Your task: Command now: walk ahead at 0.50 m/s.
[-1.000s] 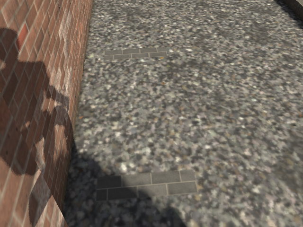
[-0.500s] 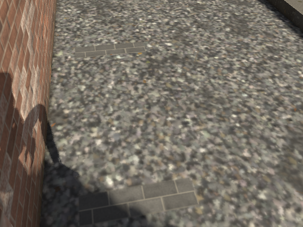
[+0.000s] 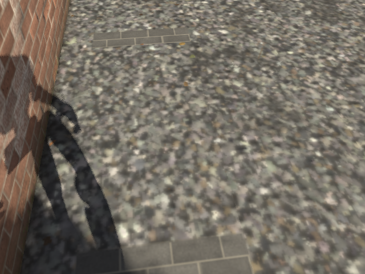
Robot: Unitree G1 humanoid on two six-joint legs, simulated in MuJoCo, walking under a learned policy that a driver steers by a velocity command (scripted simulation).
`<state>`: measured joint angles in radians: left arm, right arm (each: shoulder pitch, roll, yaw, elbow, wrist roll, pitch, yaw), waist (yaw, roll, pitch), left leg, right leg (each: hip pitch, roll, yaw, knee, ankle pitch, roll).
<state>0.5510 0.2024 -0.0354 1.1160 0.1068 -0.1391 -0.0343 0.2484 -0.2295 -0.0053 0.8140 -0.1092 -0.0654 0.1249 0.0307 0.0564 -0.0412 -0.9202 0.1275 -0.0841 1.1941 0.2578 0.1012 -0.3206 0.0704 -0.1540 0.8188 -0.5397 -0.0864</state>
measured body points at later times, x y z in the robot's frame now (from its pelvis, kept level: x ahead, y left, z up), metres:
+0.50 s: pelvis +0.32 +0.03 -0.17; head +0.34 +0.02 +0.28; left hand +0.50 +0.28 -0.26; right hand +0.30 -0.21 -0.32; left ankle +0.30 +0.14 -0.90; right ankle +0.47 -0.13 -0.82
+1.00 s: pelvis +0.60 -0.04 -0.15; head +0.62 -0.05 +0.30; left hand +0.56 +0.21 -0.28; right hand +0.80 -0.27 -0.26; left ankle +0.79 +0.15 -0.83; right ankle +0.53 -0.11 -0.90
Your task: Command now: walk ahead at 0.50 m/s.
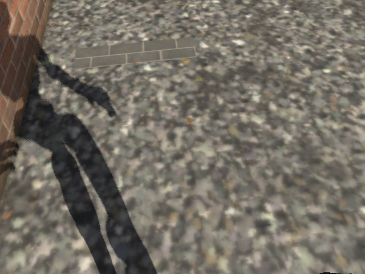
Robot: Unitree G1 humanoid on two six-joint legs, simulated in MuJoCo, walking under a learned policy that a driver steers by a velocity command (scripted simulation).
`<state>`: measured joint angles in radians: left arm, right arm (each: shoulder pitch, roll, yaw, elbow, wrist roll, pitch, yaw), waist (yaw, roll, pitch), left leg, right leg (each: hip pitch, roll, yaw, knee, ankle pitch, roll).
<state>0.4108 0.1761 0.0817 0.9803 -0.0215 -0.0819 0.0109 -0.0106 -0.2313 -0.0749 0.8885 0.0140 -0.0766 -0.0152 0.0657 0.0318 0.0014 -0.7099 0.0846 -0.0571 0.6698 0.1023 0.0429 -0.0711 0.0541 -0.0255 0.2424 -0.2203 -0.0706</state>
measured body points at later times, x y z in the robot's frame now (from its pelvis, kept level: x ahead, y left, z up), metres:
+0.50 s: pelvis +0.28 +0.05 +0.00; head +0.31 +0.05 +0.45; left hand +0.46 +0.30 -0.11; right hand +0.27 -0.21 -0.14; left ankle +0.25 +0.14 -0.75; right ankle +0.43 -0.13 -0.68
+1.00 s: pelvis +0.54 -0.01 +0.00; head +0.56 -0.02 +0.45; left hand +0.52 +0.26 -0.14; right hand +0.72 -0.26 -0.12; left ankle +0.61 +0.18 -0.67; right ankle +0.54 -0.11 -0.75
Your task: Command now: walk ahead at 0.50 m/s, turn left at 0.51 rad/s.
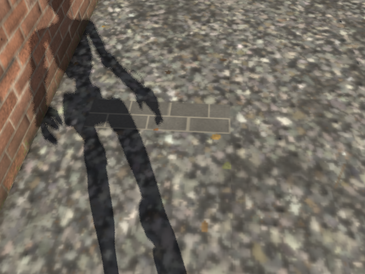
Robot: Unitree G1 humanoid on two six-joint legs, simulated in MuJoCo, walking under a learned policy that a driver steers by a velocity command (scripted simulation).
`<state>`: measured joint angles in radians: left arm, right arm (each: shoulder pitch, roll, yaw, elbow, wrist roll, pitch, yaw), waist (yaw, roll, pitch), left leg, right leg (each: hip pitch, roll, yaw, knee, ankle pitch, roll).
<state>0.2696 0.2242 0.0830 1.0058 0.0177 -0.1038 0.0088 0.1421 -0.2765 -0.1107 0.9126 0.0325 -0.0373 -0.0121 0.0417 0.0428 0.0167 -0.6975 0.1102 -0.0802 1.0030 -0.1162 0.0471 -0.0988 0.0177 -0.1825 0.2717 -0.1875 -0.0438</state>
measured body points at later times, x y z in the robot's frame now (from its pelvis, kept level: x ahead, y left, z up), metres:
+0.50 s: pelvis +0.26 +0.09 +0.00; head +0.29 +0.12 +0.45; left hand +0.35 +0.40 -0.11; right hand +0.39 -0.15 -0.12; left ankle +0.25 +0.15 -0.75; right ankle +0.38 -0.10 -0.66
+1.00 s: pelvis +0.52 +0.12 -0.01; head +0.56 +0.14 +0.44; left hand +0.48 +0.41 -0.12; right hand +0.79 -0.05 -0.12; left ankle +0.46 +0.25 -0.68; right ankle +0.61 +0.06 -0.75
